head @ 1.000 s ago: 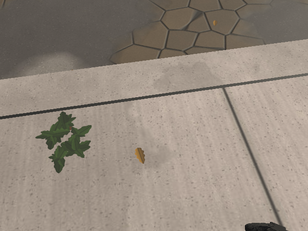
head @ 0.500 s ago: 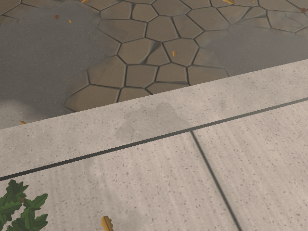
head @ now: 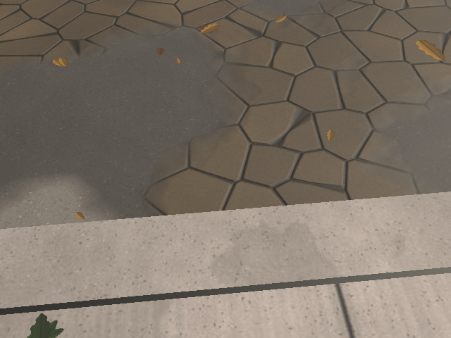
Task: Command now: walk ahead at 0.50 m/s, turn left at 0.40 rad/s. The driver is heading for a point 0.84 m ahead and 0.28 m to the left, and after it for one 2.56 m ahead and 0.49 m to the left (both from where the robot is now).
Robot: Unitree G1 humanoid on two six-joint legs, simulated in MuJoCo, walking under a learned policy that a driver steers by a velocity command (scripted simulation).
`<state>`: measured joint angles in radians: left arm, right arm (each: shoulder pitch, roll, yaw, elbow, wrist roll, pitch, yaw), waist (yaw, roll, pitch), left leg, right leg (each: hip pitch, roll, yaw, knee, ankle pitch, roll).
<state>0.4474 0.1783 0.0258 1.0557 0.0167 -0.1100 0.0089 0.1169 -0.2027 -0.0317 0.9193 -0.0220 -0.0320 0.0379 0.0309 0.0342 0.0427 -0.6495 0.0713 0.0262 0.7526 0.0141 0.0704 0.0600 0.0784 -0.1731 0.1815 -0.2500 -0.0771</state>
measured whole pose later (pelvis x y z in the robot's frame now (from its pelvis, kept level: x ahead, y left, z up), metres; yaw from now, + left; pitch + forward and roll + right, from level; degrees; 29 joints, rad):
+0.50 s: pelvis +0.21 +0.04 +0.00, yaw +17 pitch +1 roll +0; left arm 0.10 0.24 0.04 0.80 0.03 0.01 0.02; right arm 0.30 -0.25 -0.07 0.89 -0.01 -0.01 -0.01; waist -0.05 -0.03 0.08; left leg -0.21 -0.16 -0.07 0.39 -0.18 0.13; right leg -0.65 -0.07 0.06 0.97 -0.24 0.05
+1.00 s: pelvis +0.30 +0.02 +0.01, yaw +30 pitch +0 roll +1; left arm 0.31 0.25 0.02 0.81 0.02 -0.03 0.01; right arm 0.23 -0.30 -0.06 0.81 -0.04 0.01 0.03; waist 0.02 0.04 0.02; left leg -0.42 -0.07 -0.10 0.94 -0.35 0.01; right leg -0.16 0.03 0.01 0.34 -0.18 -0.05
